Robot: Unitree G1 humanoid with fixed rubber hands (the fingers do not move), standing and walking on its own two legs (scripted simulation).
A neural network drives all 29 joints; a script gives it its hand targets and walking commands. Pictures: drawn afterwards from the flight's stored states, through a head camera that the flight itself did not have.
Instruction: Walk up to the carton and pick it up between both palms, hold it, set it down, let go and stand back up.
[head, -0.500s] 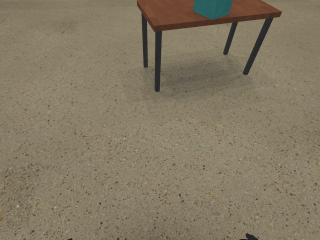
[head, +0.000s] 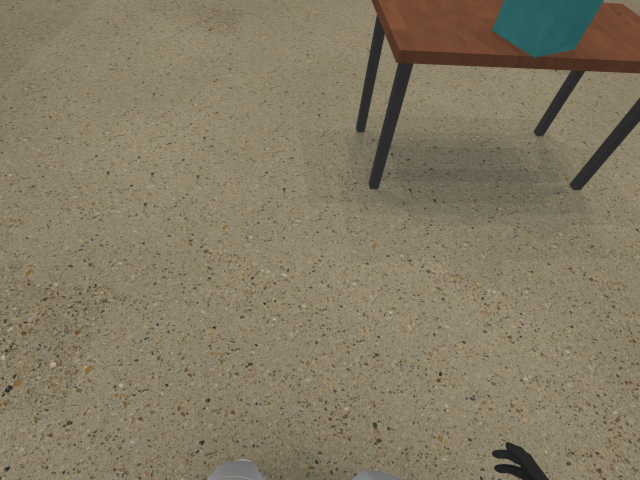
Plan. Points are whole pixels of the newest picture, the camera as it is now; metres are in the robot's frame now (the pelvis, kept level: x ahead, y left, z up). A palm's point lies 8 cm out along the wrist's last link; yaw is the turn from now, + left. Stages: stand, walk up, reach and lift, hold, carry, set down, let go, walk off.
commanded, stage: walk up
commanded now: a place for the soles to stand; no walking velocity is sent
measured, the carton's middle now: (552, 0) +1.50 -0.75 +0.03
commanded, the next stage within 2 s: none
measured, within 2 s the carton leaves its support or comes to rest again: neither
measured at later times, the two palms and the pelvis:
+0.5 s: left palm (213, 399) +0.23 +0.15 -0.10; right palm (549, 318) +0.37 -0.38 -0.07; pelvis +0.21 -0.13 +0.01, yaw +7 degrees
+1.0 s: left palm (320, 245) +0.51 +0.00 -0.09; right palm (597, 261) +0.52 -0.55 -0.10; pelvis +0.42 -0.27 -0.01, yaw +7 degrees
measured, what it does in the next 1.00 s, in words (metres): walks ahead: right foot, then left foot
